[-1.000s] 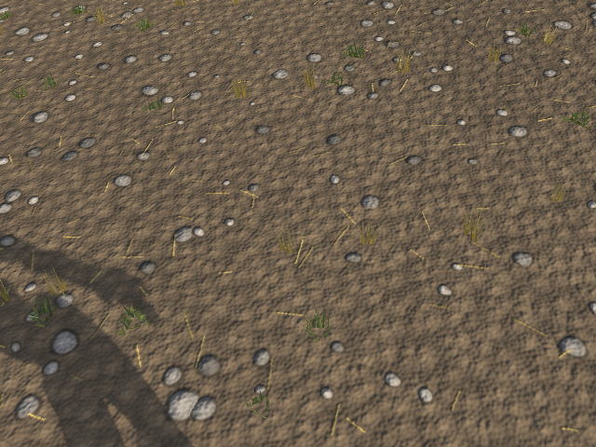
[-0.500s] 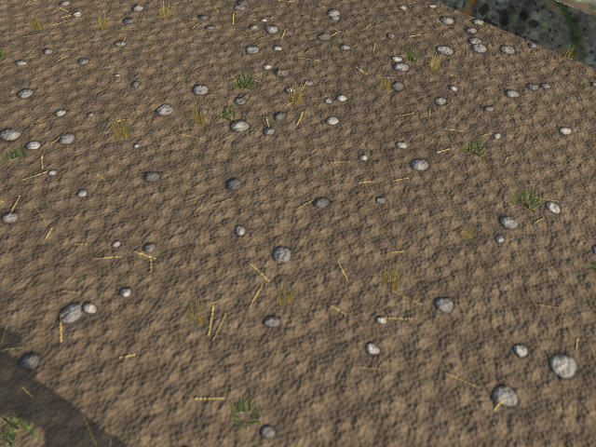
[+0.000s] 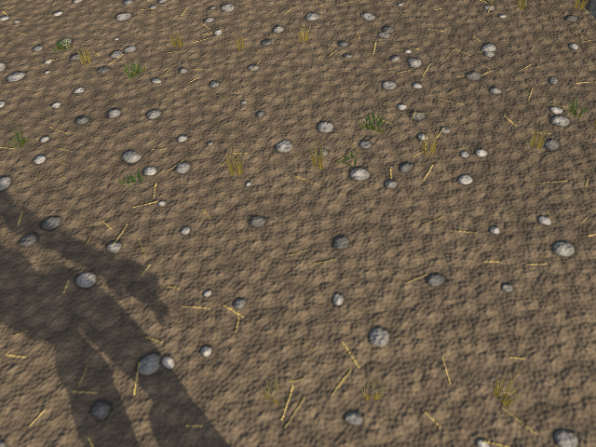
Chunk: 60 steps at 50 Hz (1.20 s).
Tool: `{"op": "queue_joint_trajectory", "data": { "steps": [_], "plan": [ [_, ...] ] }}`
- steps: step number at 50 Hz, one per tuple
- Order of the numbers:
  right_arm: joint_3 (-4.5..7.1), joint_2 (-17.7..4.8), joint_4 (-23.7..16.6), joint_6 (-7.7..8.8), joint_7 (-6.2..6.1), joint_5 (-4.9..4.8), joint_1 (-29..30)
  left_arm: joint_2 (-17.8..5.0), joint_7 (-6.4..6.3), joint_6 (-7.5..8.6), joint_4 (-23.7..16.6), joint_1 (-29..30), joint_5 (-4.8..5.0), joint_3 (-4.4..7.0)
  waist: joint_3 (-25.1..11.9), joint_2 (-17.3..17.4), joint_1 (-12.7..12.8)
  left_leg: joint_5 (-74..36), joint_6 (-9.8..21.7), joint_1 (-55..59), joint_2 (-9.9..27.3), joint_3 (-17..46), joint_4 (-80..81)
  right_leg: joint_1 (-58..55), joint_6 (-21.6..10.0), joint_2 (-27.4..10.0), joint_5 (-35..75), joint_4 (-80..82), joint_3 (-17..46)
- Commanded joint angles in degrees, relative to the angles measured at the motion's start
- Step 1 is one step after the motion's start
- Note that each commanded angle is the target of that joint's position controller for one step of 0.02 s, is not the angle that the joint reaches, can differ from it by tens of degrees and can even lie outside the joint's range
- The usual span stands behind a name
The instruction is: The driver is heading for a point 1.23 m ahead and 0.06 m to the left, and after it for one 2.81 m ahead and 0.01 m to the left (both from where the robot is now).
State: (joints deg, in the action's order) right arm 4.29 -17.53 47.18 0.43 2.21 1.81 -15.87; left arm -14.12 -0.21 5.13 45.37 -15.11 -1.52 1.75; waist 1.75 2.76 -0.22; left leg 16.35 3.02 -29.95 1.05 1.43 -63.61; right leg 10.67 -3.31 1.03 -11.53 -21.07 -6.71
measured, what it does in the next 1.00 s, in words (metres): walks ahead: left foot, then right foot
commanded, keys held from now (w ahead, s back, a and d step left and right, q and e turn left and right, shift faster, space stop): w+q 0.42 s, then w+e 0.08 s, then e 0.50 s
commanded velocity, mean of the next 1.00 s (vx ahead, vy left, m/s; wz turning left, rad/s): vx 0.35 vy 0.00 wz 0.15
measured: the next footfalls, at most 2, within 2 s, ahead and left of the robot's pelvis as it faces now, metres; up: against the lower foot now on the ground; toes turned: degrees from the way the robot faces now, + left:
left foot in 0.32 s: +0.31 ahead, +0.12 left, +0.00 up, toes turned +16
right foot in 0.82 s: +0.57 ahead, +0.05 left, +0.00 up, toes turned +9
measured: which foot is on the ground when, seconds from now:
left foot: up 0.00-0.30, down 0.32-0.84, up 0.86-1.00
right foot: down 0.00-0.34, up 0.36-0.80, down 0.82-1.00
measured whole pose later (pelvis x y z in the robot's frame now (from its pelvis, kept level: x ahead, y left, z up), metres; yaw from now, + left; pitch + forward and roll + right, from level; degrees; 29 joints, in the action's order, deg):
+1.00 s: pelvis +0.45 +0.08 -0.01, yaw +6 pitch +0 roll +1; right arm 1.6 -14.3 45.9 -0.7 -1.4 2.0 -9.0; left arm -15.2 0.1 -0.4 46.4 -13.7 -0.2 3.3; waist 5.5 1.0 0.9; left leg 24.4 -1.0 -28.1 -0.9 1.6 -67.1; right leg 19.8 -6.9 6.5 -5.9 -25.8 0.3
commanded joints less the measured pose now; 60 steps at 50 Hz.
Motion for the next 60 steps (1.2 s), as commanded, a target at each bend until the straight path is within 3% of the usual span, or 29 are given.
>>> {"op": "queue_joint_trajectory", "data": {
  "steps": [1, 7, 11, 13, 15, 16, 17, 18, 19, 20, 21, 22, 24, 28, 31, 33, 36, 39, 40, 41, 42, 43, 44, 45, 46, 47, 50, 56, 60],
  "plan": [
    [-0.06, -0.6, -3.8, -0.50, 1.13, 0.43, 0.7, -5.5, 0.01, 1.58, -1.3, -2.8, 0.60, 1.52, -0.4, -7.6, -0.1, -5.0, -0.8, -9.7, 2.9, 1.5, -0.6, -6.6, -5.3, -16.0, 15.8, 11.6, 10.3],
    [-1.66, 1.1, -8.3, 0.03, 2.54, 0.20, 13.5, -6.2, -0.07, 1.16, 1.3, -5.9, 0.45, 1.76, 2.6, -7.1, 2.1, -16.1, -0.8, -8.1, 2.4, -3.7, 17.6, -7.0, -4.1, -13.8, 20.8, 12.1, -0.2],
    [-2.04, 0.4, -10.7, 0.10, 2.79, 0.61, 18.5, -8.1, -0.74, 0.21, 3.5, -9.5, 0.36, 2.17, 3.5, -6.9, 3.2, -11.6, 2.2, -5.2, 0.7, -7.9, 26.0, -13.2, -3.2, -15.8, 29.6, 8.8, -3.4],
    [-1.71, -0.4, -10.6, 0.05, 2.20, 0.88, 16.7, -9.7, -1.21, -0.57, 4.3, -9.9, 0.20, 2.40, 1.3, -8.1, 1.8, -5.7, 4.5, -0.1, -2.7, -10.2, 27.8, -16.1, -2.5, -16.2, 47.0, 1.6, -5.7],
    [-0.52, -2.6, -8.0, 0.60, 1.33, 1.08, 7.2, -11.5, -1.49, -1.70, 4.6, -10.1, 0.14, 2.75, -4.8, -8.5, -2.4, -1.4, 7.6, 11.8, -6.8, -10.3, 30.9, -15.5, -2.3, -16.3, 55.0, -14.4, -6.9],
    [0.77, -4.8, -4.9, 1.02, 0.49, 1.61, -2.6, -11.5, -1.42, -1.99, 3.9, -9.2, 0.20, 2.69, -10.0, -5.9, -6.9, -2.6, 9.7, 25.6, -6.4, -7.1, 34.8, -7.8, -0.9, -15.2, 45.5, -28.4, -7.7],
    [2.74, -11.5, -4.4, 0.84, -0.52, 2.06, -7.2, -5.9, -0.58, -1.70, 0.6, -11.9, 0.71, 1.37, -17.5, 5.1, -6.0, 2.5, 15.9, 46.2, 10.5, 16.0, 34.5, 14.0, 2.0, -10.4, 7.8, -48.8, -7.2],
    [3.36, -13.9, -6.0, 0.13, -0.94, -0.19, -6.9, -7.3, 0.07, -1.16, -2.8, -7.3, 0.51, 1.78, -21.8, 7.2, -6.1, 1.9, 21.5, 52.1, 19.7, 42.5, 44.6, 29.2, 4.1, -0.1, -20.2, -62.1, 1.9],
    [3.15, -12.7, -5.2, -0.41, -1.52, -0.87, -6.2, -9.3, 0.32, -0.68, -4.6, 0.6, 0.18, 2.20, -13.3, -0.3, -7.4, -2.8, 19.3, 47.3, 17.3, 34.0, 46.9, 35.5, 3.6, -3.7, -14.0, -61.6, 8.0],
    [2.45, -9.9, -4.6, -0.26, -1.89, -1.26, -3.1, -7.9, 0.49, -0.01, -4.7, 0.6, 0.82, 1.63, -6.6, -1.7, -4.5, -9.4, 17.5, 38.5, 15.9, 26.6, 47.5, 33.8, 3.2, -6.0, -8.6, -56.4, 7.8],
    [1.75, -7.4, -4.4, 0.20, -1.97, -1.29, -0.8, -7.5, 0.41, -0.05, -3.7, -1.1, 0.63, 1.58, -2.7, -3.6, -1.4, -17.1, 15.1, 30.8, 12.7, 21.4, 48.3, 29.5, 3.3, -7.7, -7.2, -51.0, 7.9],
    [1.01, -5.3, -4.5, 0.82, -2.10, -1.45, 1.3, -6.8, 0.43, -1.06, -2.7, -3.4, -0.22, 1.45, -1.7, -3.6, 1.1, -22.1, 13.6, 25.7, 10.4, 16.5, 49.1, 25.0, 3.8, -8.6, -7.0, -47.9, 7.9],
    [-0.04, -2.8, -4.2, 2.49, -1.73, -1.35, 1.9, -5.3, 1.06, -3.09, -0.6, -7.2, -1.21, 1.10, -3.2, -2.4, 2.9, -27.3, 12.6, 21.8, 8.0, 11.4, 50.9, 19.6, 4.2, -8.7, -6.0, -45.0, 6.7],
    [-0.23, -3.9, -0.8, 3.97, -1.46, -1.22, -2.3, -4.3, 1.63, -3.90, -1.0, -2.5, -0.28, 1.13, 0.1, -1.3, 1.9, -46.1, 9.1, 21.5, 6.7, 3.6, 51.8, 22.0, 4.3, -8.1, 1.8, -37.4, 5.1],
    [-0.91, -3.2, 0.1, 4.00, -1.83, -0.96, -2.5, -3.4, 1.64, -3.72, -1.3, 1.3, 0.52, 0.73, 0.2, 0.6, 0.6, -50.9, 5.2, 23.4, 5.4, -1.9, 51.0, 20.9, 3.2, -5.9, 7.8, -28.5, 4.8],
    [-1.28, -2.9, 0.9, 3.93, -2.42, -0.83, -3.1, -2.6, 1.63, -3.61, -1.7, 4.1, 0.75, 0.34, 0.3, 1.4, -0.8, -50.9, 4.4, 25.3, 5.8, -4.0, 50.6, 19.5, 2.3, -4.2, 11.3, -22.7, 4.4],
    [-1.38, -3.2, 2.0, 3.39, -3.59, -0.80, -3.8, -3.3, 1.58, -3.41, -2.1, 5.6, 0.08, 0.38, -0.1, 1.5, -1.5, -53.1, 4.1, 30.4, 7.7, -5.0, 47.0, 18.4, 1.1, -2.1, 10.5, -17.3, 3.0],
    [-0.76, -5.1, 2.1, 2.54, -4.85, -0.94, -2.3, -5.2, 1.42, -2.97, -0.8, -0.4, -0.62, 1.16, -2.3, 2.3, 0.9, -63.0, 3.7, 33.4, 9.2, -4.7, 35.6, 12.7, -1.7, 1.6, 2.0, -13.3, 1.5],
    [-0.52, -5.6, 1.9, 2.21, -5.02, -0.89, -1.5, -5.9, 1.22, -2.48, 0.5, -5.2, -0.64, 1.61, -4.1, 1.5, 3.1, -60.2, 3.3, 33.0, 8.6, -5.1, 27.8, 8.3, -3.0, 2.4, 3.3, -9.0, 2.1],
    [-0.24, -6.5, 1.0, 2.13, -5.01, -1.29, 0.1, -7.3, 0.91, -1.78, 1.6, -10.3, -0.94, 2.22, -6.6, -1.1, 6.4, -48.4, 1.7, 28.3, 5.8, -7.1, 15.5, 0.4, -5.0, -0.1, 17.6, -2.6, 5.9],
    [-0.97, -3.4, -1.6, 2.49, -4.83, -1.12, -2.1, -13.5, 0.47, -1.68, 1.1, -12.4, -0.80, 3.72, -11.5, -10.9, 4.9, -10.9, -0.5, 14.9, -1.8, -9.7, -3.4, -12.0, -10.4, -14.4, 52.8, -8.0, 22.1],
    [-1.37, -0.6, -2.1, 1.76, -4.16, -1.74, -6.8, -15.6, 0.28, -2.60, 1.0, -11.5, 1.43, 4.56, -19.5, -18.0, 1.6, 19.7, -2.1, 2.1, -10.0, -2.6, -16.1, -20.6, -21.9, -23.8, 68.1, -5.4, 39.4],
    [-1.58, -2.2, -0.9, 0.96, -3.96, 0.15, -6.0, -13.1, 0.51, -3.32, -0.4, -8.0, 3.13, 4.42, -17.3, -7.8, 1.6, 16.1, -2.4, 1.0, -4.5, 2.9, -17.3, -15.4, -21.2, -22.2, 54.6, -3.1, 35.1],
    [-1.26, -3.1, -1.4, 0.62, -3.79, 0.00, -2.0, -9.6, 0.33, -4.10, -1.6, -3.4, 2.62, 3.63, -9.4, -4.4, 1.4, 13.0, -2.9, -0.8, -3.0, 2.4, -15.6, -7.5, -19.3, -18.8, 41.1, -0.4, 31.0],
    [-1.10, -3.3, -2.0, 0.34, -3.83, 0.04, 0.5, -7.0, 0.16, -4.91, -1.9, -0.6, 1.83, 2.80, -4.1, -1.3, 0.0, 11.0, -3.4, -1.3, -1.2, 2.1, -11.0, -1.2, -16.3, -15.4, 31.9, 2.2, 28.0],
    [-1.09, -3.2, -2.8, -0.45, -3.81, 0.38, 1.6, -6.6, -0.08, -5.27, -2.0, 0.1, 1.76, 2.70, -2.4, -2.3, -0.5, 9.2, -3.9, -0.2, -0.3, 1.9, -6.8, 2.2, -14.2, -12.7, 27.4, 3.7, 25.7],
    [-1.52, -1.5, -2.6, -2.32, -3.74, 0.21, -0.7, -8.7, 0.21, -5.33, -1.9, -0.2, 0.98, 3.44, -5.3, -5.1, -1.0, 5.9, -5.3, 3.5, -1.4, 0.6, -2.3, 4.7, -11.8, -9.0, 23.7, 4.1, 23.2],
    [-1.17, -2.4, -4.7, -3.18, -4.37, -0.28, 5.3, -10.5, -0.03, -6.57, -2.6, -0.8, 0.69, 4.54, -5.1, -8.9, 1.9, 4.0, -6.5, -0.4, -0.9, 2.1, 8.5, 2.6, -8.9, -7.3, -1.4, 6.5, 29.3],
    [-1.22, -2.5, -5.8, -2.63, -4.67, -0.77, 7.4, -10.9, -0.06, -7.16, -2.9, -1.1, 0.28, 5.03, -4.3, -9.6, 2.9, 5.1, -6.0, 0.1, -1.8, 3.0, 14.1, 1.3, -8.6, -7.4, -5.3, 6.2, 33.8]
  ]
}}
Velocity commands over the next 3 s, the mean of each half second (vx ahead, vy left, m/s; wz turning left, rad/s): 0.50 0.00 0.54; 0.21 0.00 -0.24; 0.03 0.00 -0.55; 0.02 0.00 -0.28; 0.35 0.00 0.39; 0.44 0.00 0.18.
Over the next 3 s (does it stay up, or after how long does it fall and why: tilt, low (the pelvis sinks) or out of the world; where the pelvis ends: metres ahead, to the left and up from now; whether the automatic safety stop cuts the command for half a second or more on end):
stays up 0.90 0.16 -0.01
